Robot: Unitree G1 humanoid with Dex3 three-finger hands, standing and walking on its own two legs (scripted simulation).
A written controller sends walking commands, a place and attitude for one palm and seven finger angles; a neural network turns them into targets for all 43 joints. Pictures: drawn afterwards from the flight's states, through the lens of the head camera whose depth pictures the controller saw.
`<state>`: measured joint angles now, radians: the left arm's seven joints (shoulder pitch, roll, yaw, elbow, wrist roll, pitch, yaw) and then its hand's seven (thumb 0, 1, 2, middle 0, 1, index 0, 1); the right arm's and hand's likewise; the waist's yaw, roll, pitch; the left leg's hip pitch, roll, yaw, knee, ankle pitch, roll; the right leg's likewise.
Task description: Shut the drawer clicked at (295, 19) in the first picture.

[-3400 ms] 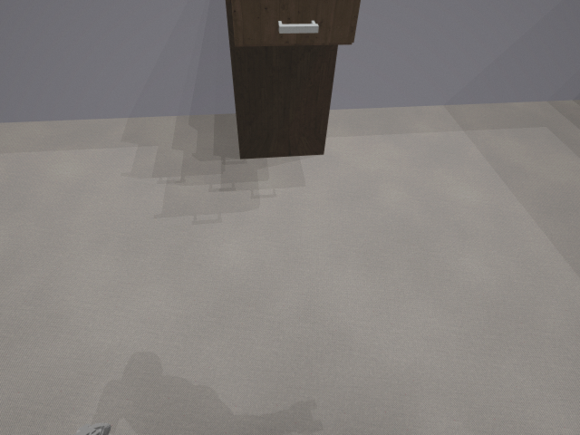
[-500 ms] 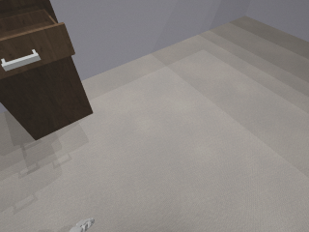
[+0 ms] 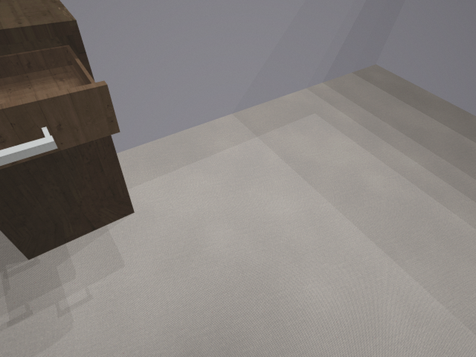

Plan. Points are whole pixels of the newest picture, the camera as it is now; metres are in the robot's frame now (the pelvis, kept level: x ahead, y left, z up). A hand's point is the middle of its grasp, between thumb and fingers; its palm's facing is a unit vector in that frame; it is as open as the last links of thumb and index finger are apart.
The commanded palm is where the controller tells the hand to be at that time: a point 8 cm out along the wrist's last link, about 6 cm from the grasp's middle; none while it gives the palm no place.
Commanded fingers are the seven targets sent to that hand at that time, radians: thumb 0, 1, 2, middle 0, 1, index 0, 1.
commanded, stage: walk to a spot facing it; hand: left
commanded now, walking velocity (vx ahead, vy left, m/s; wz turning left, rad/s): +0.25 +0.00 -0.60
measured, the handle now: (18, 145) +0.47 +0.51 +0.03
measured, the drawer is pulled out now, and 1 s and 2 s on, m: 0.29 0.29 0.29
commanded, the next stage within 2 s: turn to face it in 0.10 s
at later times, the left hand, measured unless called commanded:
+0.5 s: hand (200, 282) +0.30 +0.10 -0.16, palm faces -0.07 -0.98 -0.19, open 7.3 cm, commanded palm none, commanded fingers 0.00 0.90 0.90 -0.20 -0.30 -0.20 -0.30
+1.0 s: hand (127, 332) +0.19 +0.23 -0.17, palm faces +0.30 -0.91 -0.27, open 7.4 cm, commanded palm none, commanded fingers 0.00 0.90 0.90 -0.20 -0.30 -0.20 -0.30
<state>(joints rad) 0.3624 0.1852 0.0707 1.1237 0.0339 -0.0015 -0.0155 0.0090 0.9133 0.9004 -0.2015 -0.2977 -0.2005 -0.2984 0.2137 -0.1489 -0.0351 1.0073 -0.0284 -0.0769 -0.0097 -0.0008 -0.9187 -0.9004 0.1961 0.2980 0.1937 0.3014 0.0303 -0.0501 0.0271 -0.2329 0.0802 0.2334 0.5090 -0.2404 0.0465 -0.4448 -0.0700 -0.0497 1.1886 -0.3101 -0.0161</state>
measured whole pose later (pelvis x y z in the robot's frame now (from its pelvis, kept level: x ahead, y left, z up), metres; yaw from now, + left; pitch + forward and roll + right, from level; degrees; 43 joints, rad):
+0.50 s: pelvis +0.16 -0.05 -0.01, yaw -1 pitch -2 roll +0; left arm 0.07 0.13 0.03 0.98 0.02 -0.04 0.02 0.00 0.91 0.90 -0.20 -0.30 -0.20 -0.30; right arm 0.37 -0.12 -0.05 1.13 -0.01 0.04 -0.01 0.00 -0.91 -0.90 0.20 0.30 0.19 0.30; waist -0.08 0.02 0.08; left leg -0.39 0.11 0.07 1.15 -0.50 -0.04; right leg -0.34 -0.10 -0.23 0.59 -0.22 -0.05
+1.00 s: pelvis +0.18 -0.02 +0.00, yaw +15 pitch +1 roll -2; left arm 0.20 0.28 0.10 0.93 0.02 0.06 0.02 0.01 0.91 0.90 -0.20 -0.30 -0.20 -0.30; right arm 0.21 -0.21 -0.06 0.91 -0.02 0.02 0.00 0.00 -0.91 -0.90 0.20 0.30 0.20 0.30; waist -0.02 -0.01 0.05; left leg -0.33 0.00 0.02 0.49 -0.18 0.05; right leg -0.47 -0.07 -0.03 1.02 -0.40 0.10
